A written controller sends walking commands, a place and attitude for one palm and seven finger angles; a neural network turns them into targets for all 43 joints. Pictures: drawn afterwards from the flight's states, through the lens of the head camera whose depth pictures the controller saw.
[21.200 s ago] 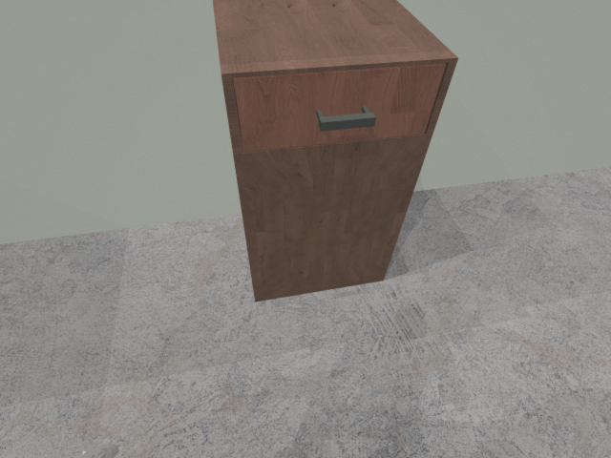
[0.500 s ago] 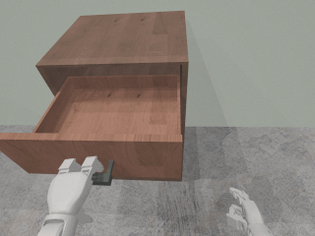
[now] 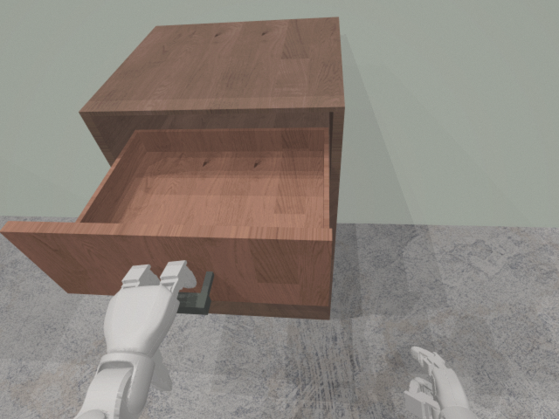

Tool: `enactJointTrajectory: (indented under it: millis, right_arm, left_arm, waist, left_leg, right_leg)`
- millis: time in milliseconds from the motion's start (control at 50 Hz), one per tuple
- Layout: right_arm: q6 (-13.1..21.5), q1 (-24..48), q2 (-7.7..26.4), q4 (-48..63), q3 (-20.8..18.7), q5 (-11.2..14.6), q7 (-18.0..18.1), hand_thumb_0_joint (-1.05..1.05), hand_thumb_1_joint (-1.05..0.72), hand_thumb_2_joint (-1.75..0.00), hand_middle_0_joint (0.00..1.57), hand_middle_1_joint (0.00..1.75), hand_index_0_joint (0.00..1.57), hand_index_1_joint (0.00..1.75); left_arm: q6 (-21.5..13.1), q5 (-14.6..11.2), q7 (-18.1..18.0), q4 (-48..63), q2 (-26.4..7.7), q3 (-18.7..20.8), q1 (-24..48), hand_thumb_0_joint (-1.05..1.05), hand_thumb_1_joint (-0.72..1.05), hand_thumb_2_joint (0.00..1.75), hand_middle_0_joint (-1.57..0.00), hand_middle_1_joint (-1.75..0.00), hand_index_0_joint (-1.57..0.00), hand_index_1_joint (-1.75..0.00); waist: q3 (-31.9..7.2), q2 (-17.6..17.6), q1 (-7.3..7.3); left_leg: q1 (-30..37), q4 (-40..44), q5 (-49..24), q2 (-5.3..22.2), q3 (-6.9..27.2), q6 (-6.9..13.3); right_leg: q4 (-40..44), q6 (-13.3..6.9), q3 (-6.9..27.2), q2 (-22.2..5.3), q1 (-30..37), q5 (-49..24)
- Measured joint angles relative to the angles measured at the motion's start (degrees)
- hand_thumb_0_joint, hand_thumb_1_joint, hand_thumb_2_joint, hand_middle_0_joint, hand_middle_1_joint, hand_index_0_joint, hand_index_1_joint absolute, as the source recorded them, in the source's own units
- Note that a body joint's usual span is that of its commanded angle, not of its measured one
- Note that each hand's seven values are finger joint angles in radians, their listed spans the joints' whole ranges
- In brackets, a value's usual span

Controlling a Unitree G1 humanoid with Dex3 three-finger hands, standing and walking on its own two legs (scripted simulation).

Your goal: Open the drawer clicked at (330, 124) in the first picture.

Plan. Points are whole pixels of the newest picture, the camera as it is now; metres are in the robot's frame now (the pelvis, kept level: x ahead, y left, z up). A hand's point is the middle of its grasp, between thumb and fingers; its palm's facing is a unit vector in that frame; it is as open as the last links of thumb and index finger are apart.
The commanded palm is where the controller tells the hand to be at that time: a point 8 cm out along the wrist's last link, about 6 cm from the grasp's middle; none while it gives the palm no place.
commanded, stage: lift the hand off the handle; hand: left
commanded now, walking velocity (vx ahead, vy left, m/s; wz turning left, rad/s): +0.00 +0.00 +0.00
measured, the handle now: (170, 289) +0.28 +0.20 +0.04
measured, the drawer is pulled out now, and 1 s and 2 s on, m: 0.29 0.29 0.29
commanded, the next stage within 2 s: draw the hand back to the body in 1.18 s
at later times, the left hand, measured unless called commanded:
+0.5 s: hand (145, 300) +0.24 +0.21 +0.09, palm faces +0.07 -0.14 -0.99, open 13.4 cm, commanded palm +0.21 +0.21 +0.16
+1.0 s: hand (116, 259) +0.25 +0.21 +0.17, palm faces +0.17 -0.13 -0.98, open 13.7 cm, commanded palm +0.20 +0.21 +0.23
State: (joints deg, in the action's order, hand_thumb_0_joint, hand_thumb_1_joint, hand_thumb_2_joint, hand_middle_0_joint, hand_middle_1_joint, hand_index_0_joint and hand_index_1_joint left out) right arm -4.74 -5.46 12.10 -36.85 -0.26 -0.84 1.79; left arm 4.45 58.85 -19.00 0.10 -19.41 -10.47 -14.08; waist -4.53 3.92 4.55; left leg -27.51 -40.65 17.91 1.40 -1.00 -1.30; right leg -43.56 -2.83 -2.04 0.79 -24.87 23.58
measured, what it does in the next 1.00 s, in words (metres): stands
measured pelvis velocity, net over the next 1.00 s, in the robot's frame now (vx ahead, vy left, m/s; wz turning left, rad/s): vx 0.01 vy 0.01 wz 0.01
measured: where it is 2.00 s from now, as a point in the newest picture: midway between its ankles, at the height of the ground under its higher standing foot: outside the picture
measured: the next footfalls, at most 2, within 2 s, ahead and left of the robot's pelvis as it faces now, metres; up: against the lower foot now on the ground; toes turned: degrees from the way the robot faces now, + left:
none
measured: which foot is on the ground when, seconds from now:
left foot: down 0.00-1.00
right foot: down 0.00-1.00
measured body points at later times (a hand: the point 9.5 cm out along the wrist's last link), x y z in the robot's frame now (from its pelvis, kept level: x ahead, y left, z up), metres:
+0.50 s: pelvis +0.01 +0.01 +0.02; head +0.01 -0.03 +0.46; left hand +0.23 +0.21 +0.14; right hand +0.24 -0.19 -0.08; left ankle +0.03 +0.14 -0.71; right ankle -0.01 -0.08 -0.71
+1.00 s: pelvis +0.01 +0.01 +0.03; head +0.00 -0.04 +0.47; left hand +0.23 +0.22 +0.22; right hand +0.26 -0.17 -0.06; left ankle +0.03 +0.14 -0.71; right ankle -0.01 -0.08 -0.71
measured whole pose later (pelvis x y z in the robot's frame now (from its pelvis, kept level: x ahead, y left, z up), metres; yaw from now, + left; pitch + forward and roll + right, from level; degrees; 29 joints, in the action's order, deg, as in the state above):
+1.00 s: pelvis +0.01 +0.01 +0.03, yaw +0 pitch -2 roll +1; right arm -7.3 -1.2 13.8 -35.5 2.3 1.2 -1.7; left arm 11.6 50.6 -0.2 25.3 -26.6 -6.3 -11.8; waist -1.4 7.1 6.4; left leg -11.5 -26.5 12.8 0.4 -1.1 -0.4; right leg -28.1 -1.5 -1.9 0.2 -8.2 17.7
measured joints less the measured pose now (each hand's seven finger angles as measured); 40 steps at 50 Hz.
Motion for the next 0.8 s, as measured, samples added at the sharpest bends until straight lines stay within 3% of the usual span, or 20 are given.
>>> enactJointTrajectory:
  millis: [180, 800]
  right_arm:
    - [0.81, 0.06, 0.34, 0.73, -0.06, 0.09, 0.05, 0.02, -0.9, -0.9, 0.2, 0.3, 0.2, 0.3]
    - [-0.98, 3.19, 0.89, 1.89, 1.92, 1.19, -2.53, 0.02, -0.9, -0.9, 0.2, 0.3, 0.2, 0.3]
  left_arm:
    - [-0.11, -1.89, 2.85, 3.58, -1.61, 0.78, -0.77, 0.0, -0.48, 0.3, -0.34, -1.21, -0.38, -1.24]
    - [3.96, -6.46, 14.98, 22.38, -5.52, 1.89, -2.21, 0.0, -0.49, 0.3, -0.38, -1.23, -0.38, -1.23]
  waist:
    - [0.83, 0.51, -0.31]
    - [2.89, 2.6, 2.12]
  left_leg:
    - [3.38, 2.59, -0.75, -0.02, -0.44, 0.2]
    - [13.71, 11.62, -3.64, -0.96, -0.09, 1.01]
  right_leg:
    - [2.9, 0.33, 0.47, 0.03, 3.36, -1.1]
    - [13.43, 1.36, 0.13, -0.63, 14.58, -4.66]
